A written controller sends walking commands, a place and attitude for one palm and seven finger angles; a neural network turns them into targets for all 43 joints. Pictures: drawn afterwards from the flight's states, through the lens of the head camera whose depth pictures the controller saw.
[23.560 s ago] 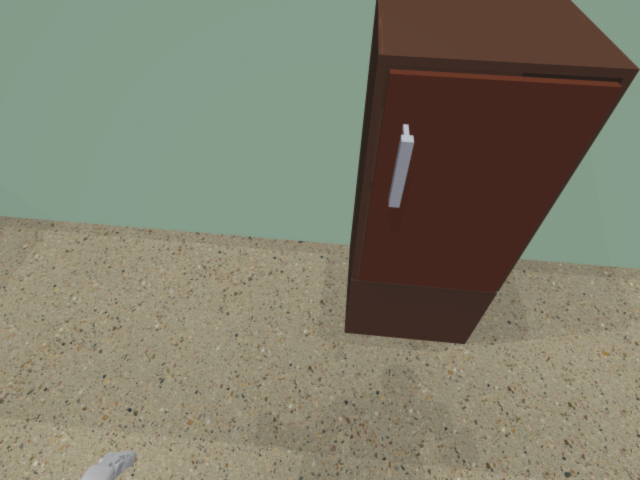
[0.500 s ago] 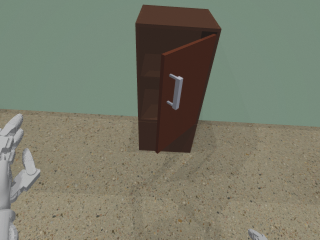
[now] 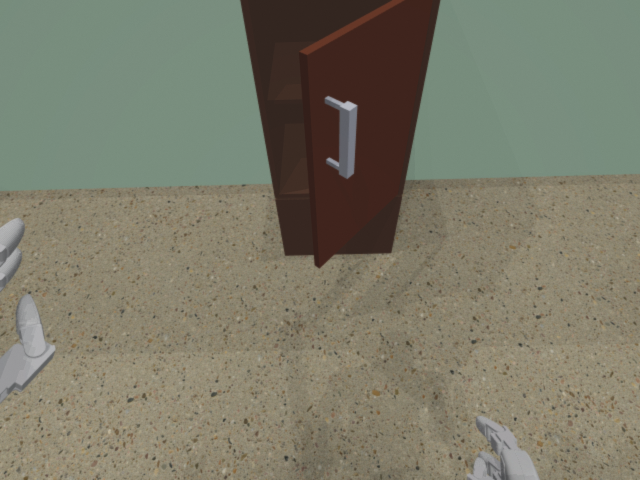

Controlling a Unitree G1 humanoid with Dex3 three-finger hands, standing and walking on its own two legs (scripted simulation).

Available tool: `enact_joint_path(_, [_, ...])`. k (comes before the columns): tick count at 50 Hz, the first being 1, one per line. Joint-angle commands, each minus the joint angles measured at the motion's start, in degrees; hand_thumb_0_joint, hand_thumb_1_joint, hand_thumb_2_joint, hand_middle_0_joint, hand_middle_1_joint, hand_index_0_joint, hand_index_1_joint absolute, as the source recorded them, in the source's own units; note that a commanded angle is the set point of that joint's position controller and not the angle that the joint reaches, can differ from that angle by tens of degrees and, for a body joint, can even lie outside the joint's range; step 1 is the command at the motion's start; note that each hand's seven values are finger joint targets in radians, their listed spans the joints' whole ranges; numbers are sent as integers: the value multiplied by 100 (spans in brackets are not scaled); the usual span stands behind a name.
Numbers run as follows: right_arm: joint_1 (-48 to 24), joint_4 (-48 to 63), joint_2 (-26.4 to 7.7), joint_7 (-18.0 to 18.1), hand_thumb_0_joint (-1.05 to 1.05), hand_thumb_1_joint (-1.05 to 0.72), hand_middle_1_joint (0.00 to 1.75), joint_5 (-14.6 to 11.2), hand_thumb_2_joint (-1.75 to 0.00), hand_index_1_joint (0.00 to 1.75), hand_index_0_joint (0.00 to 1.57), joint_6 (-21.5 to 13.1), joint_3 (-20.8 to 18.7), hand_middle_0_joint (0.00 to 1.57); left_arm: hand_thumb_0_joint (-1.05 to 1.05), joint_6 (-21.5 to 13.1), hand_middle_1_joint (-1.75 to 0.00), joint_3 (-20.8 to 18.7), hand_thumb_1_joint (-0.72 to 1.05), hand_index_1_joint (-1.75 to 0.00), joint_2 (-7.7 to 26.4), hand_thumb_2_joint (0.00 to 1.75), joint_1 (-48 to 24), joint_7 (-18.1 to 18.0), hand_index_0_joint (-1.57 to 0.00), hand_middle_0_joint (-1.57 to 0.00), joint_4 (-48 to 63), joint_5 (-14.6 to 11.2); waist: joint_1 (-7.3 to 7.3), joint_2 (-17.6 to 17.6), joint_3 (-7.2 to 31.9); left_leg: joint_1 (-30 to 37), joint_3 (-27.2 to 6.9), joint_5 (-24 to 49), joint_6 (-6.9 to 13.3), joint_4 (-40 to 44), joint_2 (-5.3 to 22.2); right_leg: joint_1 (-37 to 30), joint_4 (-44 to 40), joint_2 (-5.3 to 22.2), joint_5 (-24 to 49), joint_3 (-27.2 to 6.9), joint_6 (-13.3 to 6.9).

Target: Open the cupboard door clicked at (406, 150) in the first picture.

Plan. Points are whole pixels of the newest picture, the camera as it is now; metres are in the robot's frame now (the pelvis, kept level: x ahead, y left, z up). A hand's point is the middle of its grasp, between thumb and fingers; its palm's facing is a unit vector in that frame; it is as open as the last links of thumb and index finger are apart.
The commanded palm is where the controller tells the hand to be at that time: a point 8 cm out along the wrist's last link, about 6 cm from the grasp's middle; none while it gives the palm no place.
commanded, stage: stop stepping back and stand still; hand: left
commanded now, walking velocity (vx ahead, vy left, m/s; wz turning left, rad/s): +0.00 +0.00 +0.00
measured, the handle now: (339, 138) +0.69 +0.01 +0.01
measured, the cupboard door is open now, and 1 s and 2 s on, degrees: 48 48 48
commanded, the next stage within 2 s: let the arm hang, fingers relaxed in 0.26 s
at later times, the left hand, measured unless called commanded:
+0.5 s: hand (121, 408) +0.20 +0.26 -0.02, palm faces +0.08 -0.87 -0.48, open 7.4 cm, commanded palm none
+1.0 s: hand out of the picture -0.04 +0.22 -0.16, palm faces +0.03 -0.97 -0.25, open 7.3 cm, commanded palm none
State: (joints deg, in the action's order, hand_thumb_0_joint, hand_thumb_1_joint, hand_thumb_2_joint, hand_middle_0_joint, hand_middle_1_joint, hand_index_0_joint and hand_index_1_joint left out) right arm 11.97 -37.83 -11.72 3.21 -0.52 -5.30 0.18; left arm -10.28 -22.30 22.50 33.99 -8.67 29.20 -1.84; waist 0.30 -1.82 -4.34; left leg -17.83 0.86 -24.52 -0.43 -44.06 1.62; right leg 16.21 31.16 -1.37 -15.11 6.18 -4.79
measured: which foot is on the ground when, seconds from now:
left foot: down 0.00-1.00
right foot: down 0.00-1.00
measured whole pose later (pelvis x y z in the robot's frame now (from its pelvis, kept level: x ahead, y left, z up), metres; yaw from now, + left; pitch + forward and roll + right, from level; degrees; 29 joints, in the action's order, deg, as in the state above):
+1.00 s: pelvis -0.02 +0.03 +0.01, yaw +0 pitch -1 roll +0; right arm 20.0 -63.4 -8.5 1.1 1.4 1.5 0.9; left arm 0.8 -0.7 10.8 17.8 -1.3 -64.3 0.4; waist 0.0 -1.7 -3.1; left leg -11.5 2.2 -12.4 1.9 -25.0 -1.0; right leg 13.1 23.7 -0.2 -9.8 5.9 -2.5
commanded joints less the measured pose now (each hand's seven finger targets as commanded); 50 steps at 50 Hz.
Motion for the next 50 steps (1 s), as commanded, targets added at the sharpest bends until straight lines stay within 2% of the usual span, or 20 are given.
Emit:
enact_joint_path(1, [-480,1017,-478,143,0,-90,30,20,-90,30,20,-294,-187,20,0,-438,-30,-1150,90,-30,1186,90,-89,-319,-20,-20,997,-58,-88,636,1209,107,89,836,25,1369,-77,-1331,-866,1230,2047,-1304,-62])
enact_joint_path(3, [-504,984,-580,159,0,-90,30,11,-90,30,20,-283,-254,20,0,-455,-30,-1038,90,-30,1081,90,-22,-312,-20,-20,893,-109,-78,236,956,583,-162,1689,99,2111,132,-953,-809,941,1214,-1094,230])
enact_joint_path(5, [-568,1048,-752,150,0,-90,30,-20,-90,30,20,-250,-323,20,0,-449,-30,-943,90,-30,1029,90,-25,-258,-20,-20,744,-105,6,-110,725,517,-649,2226,276,2259,641,-703,-823,534,831,-1011,477])
enact_joint_path(6, [-544,1060,-771,132,0,-90,30,-44,-90,30,20,-237,-318,20,0,-427,-30,-898,90,-30,1001,90,-66,-233,-20,-20,700,-91,-21,-141,683,384,-594,2440,265,2176,618,-864,-813,468,1160,-984,496])
enact_joint_path(7, [-618,1002,-724,144,0,-90,30,-9,-90,30,20,-257,-301,20,0,-420,-30,-961,90,-30,1086,90,-104,-215,-20,-20,617,-59,-45,-541,585,254,-497,2461,222,2184,528,-881,-793,491,1425,-968,471])
enact_joint_path(10, [-518,1039,-737,113,0,-90,30,-27,-90,30,20,-255,-274,20,0,-434,-30,-664,90,-30,956,90,-370,-176,-20,-20,730,-22,-52,-485,794,196,-319,2608,140,2062,424,-1253,-755,532,1973,-944,444])
enact_joint_path(14, [-460,1149,-741,92,0,-90,30,-26,-90,30,20,-261,-293,20,0,-389,-30,-754,90,-30,1086,90,-261,-188,-20,-20,1000,-61,-32,-146,1236,376,-227,2503,92,1909,283,-1504,-818,670,2249,-1042,380])
enact_joint_path(17, [-511,1221,-738,102,0,-90,30,-2,-90,30,20,-235,-286,20,0,-369,-30,-971,90,-30,1303,90,-160,-212,-20,-20,1206,-101,-11,-162,1290,421,-236,2465,69,1960,242,-1484,-866,670,2197,-1013,371])
enact_joint_path(18, [-794,-137,-1654,-443,0,-90,30,13,-90,30,20,-391,-511,20,0,420,-30,1695,90,-30,258,90,-842,669,-20,-20,-3560,480,-271,28,717,56,-268,2982,126,1011,389,-519,-105,1124,2881,-657,168])
enact_joint_path(19, [-220,-133,-1521,-421,0,-90,30,21,-90,30,20,-62,-521,20,0,743,-30,1485,90,-30,244,90,-786,836,-20,-20,-3818,369,-174,-96,1123,564,-291,3076,116,1201,415,-247,-148,1033,2606,-1038,15])
enact_joint_path(21, [-143,-62,-1388,-386,0,-90,30,99,-90,30,20,110,-432,20,0,861,-30,1553,90,-30,83,90,-976,903,-20,-20,-3942,371,-134,-156,991,60,-563,2380,350,1502,611,-118,50,793,1241,-682,148])
enact_joint_path(23, [-248,-72,-1339,-365,0,-90,30,161,-90,30,20,188,-320,20,0,869,-30,1704,90,-30,63,90,-1402,909,-20,-20,-4497,386,-41,911,801,-349,-729,2110,433,1573,606,-393,-82,725,1098,-788,190])
enact_joint_path(26, [-55,-323,-1174,-345,0,-90,30,183,-90,30,20,373,-244,20,0,906,-30,1820,90,-30,167,90,-1913,876,-20,-20,-5482,381,-177,1873,940,238,-391,1585,260,1252,121,-250,-632,1246,1221,-1235,-60])
enact_joint_path(29, [81,-761,-828,-342,0,-90,30,217,-90,30,20,518,-103,20,0,1019,-30,1980,90,-30,-29,90,-2156,807,-20,-20,-6381,311,-202,914,786,513,-370,1624,205,1561,101,-82,-762,1161,526,-1144,-11])
enact_joint_path(31, [-65,-989,-807,-320,0,-90,30,232,-90,30,20,521,-38,20,0,1041,-30,2029,90,-30,-129,90,-2107,782,-20,-20,-6907,274,-73,-175,642,241,-661,1732,275,2100,324,-419,-676,835,281,-984,178])
enact_joint_path(32, [-99,-1082,-820,-307,0,-90,30,222,-90,30,20,519,-12,20,0,1038,-30,2035,90,-30,-108,90,-2011,764,-20,-20,-7163,273,15,-487,626,22,-743,1656,293,2251,401,-734,-696,760,260,-901,228])
enact_joint_path(36, [198,-1581,-535,-233,0,-90,30,224,-90,30,20,543,-15,20,0,1007,-30,1973,90,-30,-413,90,-1731,740,-20,-20,-8025,249,46,-941,503,-169,-624,734,236,2520,294,-1027,-1041,789,-29,-914,149])
enact_joint_path(43, [944,-2170,-339,-190,0,-90,30,201,-90,30,20,598,-58,20,0,984,-30,2042,90,-30,-542,90,-1711,733,-20,-20,-8801,231,-59,172,59,-22,-557,507,276,2580,280,-628,-1442,807,-577,-935,135])
enact_joint_path(48, [1181,-2412,-215,-170,0,-90,30,197,-90,30,20,597,-52,20,0,987,-30,2062,90,-30,-653,90,-1585,706,-20,-20,-9098,227,-86,468,-98,123,-480,531,308,2583,271,-356,-1521,798,-784,-952,159])
enact_joint_path(50, [1227,-2473,-177,-161,0,-90,30,195,-90,30,20,580,-34,20,0,990,-30,2071,90,-30,-705,90,-1543,698,-20,-20,-9168,226,-89,371,-136,123,-507,565,321,2635,280,-328,-1472,781,-679,-959,164])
